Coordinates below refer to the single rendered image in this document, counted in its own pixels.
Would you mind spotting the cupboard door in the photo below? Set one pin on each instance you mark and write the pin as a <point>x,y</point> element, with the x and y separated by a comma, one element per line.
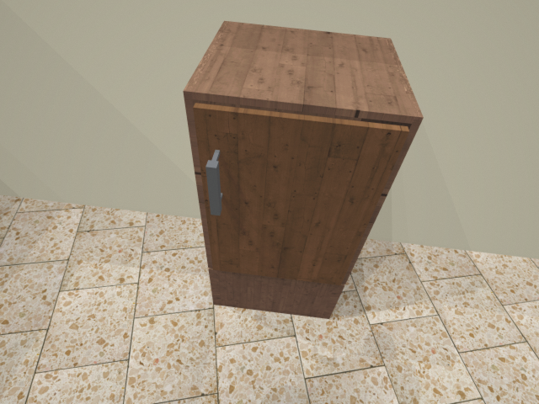
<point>298,190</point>

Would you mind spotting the handle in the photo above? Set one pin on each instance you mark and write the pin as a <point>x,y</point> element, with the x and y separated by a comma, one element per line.
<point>213,182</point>

